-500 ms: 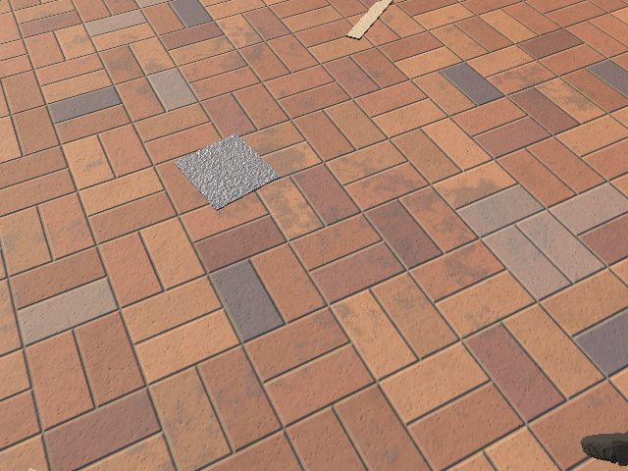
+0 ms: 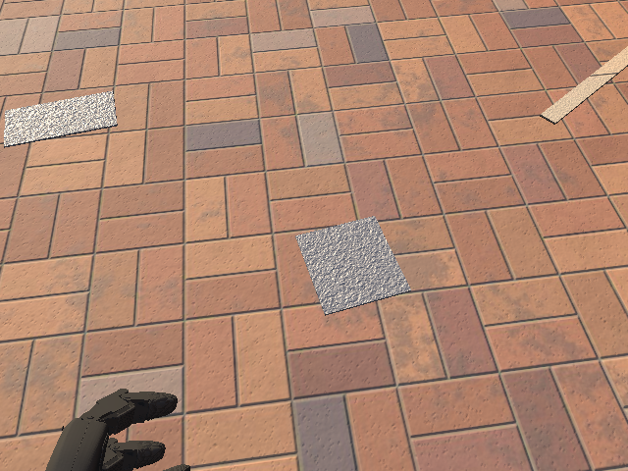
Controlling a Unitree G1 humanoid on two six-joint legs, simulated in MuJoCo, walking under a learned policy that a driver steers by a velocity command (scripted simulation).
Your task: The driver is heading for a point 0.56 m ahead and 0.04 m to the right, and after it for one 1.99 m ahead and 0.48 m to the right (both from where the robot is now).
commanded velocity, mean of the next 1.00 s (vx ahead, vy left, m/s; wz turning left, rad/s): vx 1.00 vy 0.00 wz -0.24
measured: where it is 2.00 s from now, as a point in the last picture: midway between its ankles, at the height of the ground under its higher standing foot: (390, 71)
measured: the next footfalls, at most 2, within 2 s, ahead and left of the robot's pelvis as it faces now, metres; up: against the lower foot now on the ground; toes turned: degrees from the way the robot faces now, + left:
right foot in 0.10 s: +0.31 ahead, -0.18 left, +0.00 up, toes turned +6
left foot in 0.54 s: +0.68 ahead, +0.11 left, +0.00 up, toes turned +5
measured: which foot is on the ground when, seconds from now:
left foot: down 0.00-0.12, up 0.14-0.52, down 0.54-0.98, up 1.00-1.00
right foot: up 0.00-0.08, down 0.10-0.52, up 0.54-0.96, down 0.98-1.00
